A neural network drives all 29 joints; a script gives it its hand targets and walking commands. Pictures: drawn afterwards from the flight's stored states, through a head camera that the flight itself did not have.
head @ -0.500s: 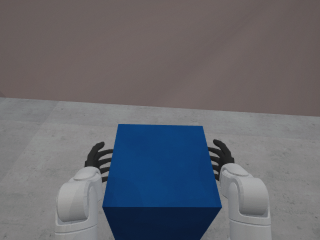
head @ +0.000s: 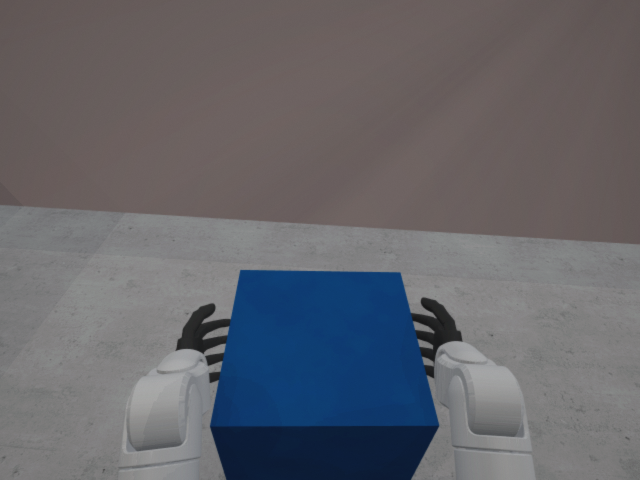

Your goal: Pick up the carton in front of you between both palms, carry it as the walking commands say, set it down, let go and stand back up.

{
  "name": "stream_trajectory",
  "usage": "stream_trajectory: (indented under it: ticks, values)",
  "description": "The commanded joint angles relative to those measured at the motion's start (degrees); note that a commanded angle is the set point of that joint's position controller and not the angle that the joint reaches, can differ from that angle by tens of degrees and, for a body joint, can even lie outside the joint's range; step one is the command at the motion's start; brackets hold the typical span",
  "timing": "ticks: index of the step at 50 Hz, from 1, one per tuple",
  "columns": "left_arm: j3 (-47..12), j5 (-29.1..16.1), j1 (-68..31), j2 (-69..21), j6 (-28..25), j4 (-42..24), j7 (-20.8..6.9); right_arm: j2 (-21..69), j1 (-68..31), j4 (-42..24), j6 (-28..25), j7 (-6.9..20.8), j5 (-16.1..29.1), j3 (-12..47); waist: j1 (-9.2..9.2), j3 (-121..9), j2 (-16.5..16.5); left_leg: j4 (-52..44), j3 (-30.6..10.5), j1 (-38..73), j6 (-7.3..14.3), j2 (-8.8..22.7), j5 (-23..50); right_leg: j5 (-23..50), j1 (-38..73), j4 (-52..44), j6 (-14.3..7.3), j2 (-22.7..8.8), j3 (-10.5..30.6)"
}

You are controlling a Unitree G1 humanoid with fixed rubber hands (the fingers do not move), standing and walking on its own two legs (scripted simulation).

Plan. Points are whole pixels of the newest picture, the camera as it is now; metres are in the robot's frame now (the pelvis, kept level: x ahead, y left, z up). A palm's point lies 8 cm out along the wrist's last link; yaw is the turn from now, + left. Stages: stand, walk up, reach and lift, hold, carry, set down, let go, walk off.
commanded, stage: carry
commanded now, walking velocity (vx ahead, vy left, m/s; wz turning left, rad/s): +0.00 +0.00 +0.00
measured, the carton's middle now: (318, 392) +0.26 +0.00 -0.01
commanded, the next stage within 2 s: hold in 1.26 s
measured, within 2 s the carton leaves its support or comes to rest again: neither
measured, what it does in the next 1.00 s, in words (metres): stands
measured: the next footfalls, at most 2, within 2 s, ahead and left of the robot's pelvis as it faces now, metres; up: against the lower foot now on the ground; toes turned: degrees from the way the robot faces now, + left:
none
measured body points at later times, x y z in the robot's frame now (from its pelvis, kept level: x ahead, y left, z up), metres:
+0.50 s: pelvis -0.03 +0.00 +0.00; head -0.05 +0.00 +0.45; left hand +0.28 +0.15 +0.03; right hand +0.28 -0.15 +0.03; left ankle +0.03 +0.10 -0.74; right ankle -0.04 -0.11 -0.74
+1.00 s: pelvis -0.02 -0.01 +0.00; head -0.04 -0.01 +0.45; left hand +0.28 +0.14 +0.03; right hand +0.28 -0.16 +0.03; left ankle +0.03 +0.10 -0.74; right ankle -0.04 -0.11 -0.74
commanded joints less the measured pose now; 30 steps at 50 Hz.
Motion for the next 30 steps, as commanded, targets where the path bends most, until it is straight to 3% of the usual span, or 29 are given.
stream_trajectory:
  ticks: [1,11,20,25,30]
  values:
    - [-38.4,-20.0,-27.9,-50.6,-3.9,-3.0,-14.1,50.9,-26.1,-2.0,-3.3,13.7,19.9,38.6,0.0,-8.4,0.2,-4.4,-7.3,6.4,0.2,6.1,9.3,7.7,-2.0,-6.0,-1.0,-6.0,6.0]
    - [-31.8,-13.1,-26.3,-46.4,-13.9,4.8,-13.7,46.5,-24.5,6.2,-13.5,13.4,13.1,31.8,-0.08,-8.9,0.5,-5.0,-7.3,5.5,-0.1,6.1,7.5,6.4,-3.1,-6.1,-1.3,-5.8,6.3]
    - [-23.4,-7.0,-31.9,-48.1,-25.8,17.4,-14.3,48.2,-29.9,19.0,-25.1,14.1,6.8,23.1,-0.04,-9.9,0.5,-5.3,-7.5,5.5,-0.3,6.2,5.9,5.0,-3.7,-5.9,-1.6,-5.7,6.3]
    - [-24.1,-7.0,-33.6,-51.5,-28.8,19.6,-15.1,51.7,-31.5,21.3,-28.1,14.8,6.7,23.7,-0.03,-11.8,0.6,-4.6,-7.6,6.5,-0.2,6.2,7.8,6.2,-2.9,-5.2,-1.7,-5.7,6.4]
    - [-28.2,-9.4,-31.6,-52.4,-26.7,15.8,-15.1,52.8,-29.1,17.6,-26.0,14.8,8.9,27.5,-0.05,-12.9,0.7,-3.5,-7.5,7.3,-0.1,6.3,11.3,8.7,-2.4,-4.3,-1.7,-5.6,6.4]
